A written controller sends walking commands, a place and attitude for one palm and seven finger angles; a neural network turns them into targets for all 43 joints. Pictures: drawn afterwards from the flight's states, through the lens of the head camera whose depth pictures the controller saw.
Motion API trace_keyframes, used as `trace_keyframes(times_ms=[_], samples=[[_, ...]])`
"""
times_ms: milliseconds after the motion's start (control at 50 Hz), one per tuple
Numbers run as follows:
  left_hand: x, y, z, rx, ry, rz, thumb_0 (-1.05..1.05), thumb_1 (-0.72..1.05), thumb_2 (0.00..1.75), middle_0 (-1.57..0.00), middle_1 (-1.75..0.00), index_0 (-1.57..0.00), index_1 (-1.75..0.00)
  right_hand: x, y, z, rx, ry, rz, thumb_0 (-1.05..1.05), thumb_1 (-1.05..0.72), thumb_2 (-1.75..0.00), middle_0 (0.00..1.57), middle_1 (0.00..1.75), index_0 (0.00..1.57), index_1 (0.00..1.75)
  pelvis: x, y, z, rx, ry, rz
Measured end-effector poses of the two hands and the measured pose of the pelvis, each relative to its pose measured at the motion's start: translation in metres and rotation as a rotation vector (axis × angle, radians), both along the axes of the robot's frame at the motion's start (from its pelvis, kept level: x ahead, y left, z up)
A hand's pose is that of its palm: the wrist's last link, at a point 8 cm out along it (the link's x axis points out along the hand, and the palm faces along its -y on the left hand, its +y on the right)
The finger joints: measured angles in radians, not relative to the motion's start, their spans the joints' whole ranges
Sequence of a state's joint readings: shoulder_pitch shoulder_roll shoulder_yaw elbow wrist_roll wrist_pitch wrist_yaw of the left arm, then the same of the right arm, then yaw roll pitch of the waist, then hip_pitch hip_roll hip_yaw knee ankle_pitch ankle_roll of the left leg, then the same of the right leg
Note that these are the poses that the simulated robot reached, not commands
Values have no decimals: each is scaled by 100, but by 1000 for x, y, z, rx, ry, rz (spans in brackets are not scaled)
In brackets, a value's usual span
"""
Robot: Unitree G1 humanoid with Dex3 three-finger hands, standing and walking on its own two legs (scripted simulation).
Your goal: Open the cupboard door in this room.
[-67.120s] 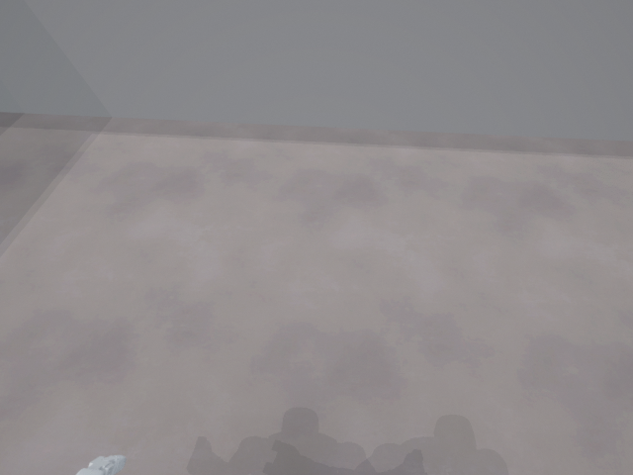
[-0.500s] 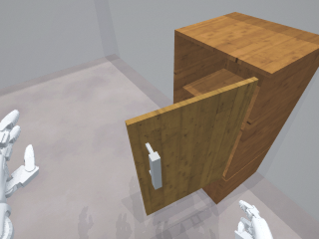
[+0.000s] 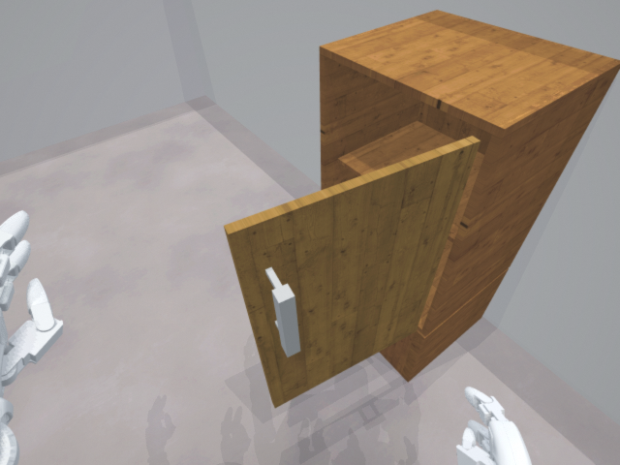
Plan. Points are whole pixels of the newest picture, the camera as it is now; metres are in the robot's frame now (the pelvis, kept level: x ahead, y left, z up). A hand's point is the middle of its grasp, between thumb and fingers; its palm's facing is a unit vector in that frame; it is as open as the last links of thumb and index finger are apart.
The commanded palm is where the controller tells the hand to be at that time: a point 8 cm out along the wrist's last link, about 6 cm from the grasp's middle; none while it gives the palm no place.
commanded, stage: step back with the hand held close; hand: left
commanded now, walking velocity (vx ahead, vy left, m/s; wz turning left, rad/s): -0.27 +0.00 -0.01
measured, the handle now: (281, 312) +0.34 +0.09 -0.02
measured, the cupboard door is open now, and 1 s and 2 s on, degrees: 81 81 81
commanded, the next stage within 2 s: stop stepping back and stand still in 1.28 s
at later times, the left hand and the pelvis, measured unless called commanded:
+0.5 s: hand (14, 378) +0.15 +0.28 +0.16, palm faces +0.45 -0.76 -0.47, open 7.4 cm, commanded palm +0.09 +0.32 +0.17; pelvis -0.05 +0.02 -0.02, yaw -1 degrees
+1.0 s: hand out of the picture +0.10 +0.28 +0.15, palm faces +0.40 -0.78 -0.49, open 7.4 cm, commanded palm +0.02 +0.32 +0.17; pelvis -0.11 +0.02 -0.02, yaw +2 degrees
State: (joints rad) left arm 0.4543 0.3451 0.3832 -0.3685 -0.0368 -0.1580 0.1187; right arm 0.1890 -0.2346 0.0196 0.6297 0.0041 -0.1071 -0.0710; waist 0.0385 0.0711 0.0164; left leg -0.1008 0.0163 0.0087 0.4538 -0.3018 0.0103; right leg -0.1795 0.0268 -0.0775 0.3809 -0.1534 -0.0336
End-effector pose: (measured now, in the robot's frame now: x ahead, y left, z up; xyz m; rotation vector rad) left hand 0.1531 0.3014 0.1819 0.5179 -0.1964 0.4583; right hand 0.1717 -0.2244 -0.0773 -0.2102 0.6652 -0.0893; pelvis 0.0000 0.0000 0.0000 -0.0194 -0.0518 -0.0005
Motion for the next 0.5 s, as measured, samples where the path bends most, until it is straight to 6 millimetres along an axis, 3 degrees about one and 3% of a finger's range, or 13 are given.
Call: trace_keyframes(times_ms=[200, 500], samples=[[-6, 7, -10, 43, 78, -73, 2, 89, 90, -21, -30, -21, -31, -29, -11, 1, -57, 67, -96, 1, -90, -90, 20, 30, 20, 30, -17, 15, -2, 15, 45, -11], [-47, 17, -8, 81, -43, -50, 2, 89, 90, -21, -30, -21, -31, -67, 10, -7, -49, 43, -67, 1, -90, -90, 20, 30, 20, 30, -55, 22, -17, 22, 32, -12]])
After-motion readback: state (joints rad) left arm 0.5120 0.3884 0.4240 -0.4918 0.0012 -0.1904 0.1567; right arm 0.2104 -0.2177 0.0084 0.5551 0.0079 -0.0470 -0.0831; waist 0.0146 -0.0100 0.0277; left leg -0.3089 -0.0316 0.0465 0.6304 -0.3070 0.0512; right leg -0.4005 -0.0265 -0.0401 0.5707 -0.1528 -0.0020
